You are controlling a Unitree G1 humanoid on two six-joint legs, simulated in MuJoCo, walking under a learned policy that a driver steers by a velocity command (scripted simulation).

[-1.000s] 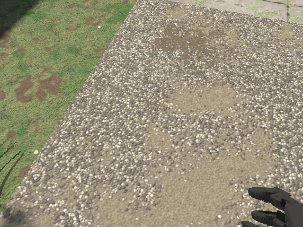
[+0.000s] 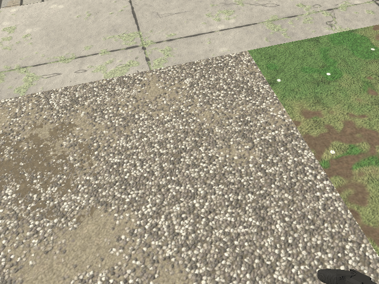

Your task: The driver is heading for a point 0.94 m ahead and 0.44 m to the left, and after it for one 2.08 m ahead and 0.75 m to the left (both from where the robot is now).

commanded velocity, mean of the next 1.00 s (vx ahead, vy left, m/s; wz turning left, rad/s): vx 0.83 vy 0.00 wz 0.92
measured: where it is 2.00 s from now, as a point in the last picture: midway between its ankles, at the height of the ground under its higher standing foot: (162, 197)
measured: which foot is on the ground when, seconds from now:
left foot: down 0.00-0.36, up 0.38-0.80, down 0.82-1.00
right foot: down 0.00-0.00, up 0.02-0.34, down 0.36-0.82, up 0.84-1.00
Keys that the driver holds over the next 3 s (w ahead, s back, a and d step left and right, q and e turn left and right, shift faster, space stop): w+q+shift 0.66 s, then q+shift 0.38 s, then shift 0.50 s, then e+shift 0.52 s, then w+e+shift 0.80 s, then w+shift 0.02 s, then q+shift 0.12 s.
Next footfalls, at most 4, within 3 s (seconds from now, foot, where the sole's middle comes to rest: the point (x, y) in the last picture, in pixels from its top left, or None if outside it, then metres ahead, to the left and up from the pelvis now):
0.36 right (260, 266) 0.56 -0.16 -0.74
0.82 left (141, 216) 0.76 0.28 -0.74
1.24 right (143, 167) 1.00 0.29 -0.74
1.56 left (141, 222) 0.73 0.28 -0.74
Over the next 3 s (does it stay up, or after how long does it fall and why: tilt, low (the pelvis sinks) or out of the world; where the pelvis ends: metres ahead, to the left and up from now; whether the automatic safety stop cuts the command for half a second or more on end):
stays up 1.29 0.33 0.01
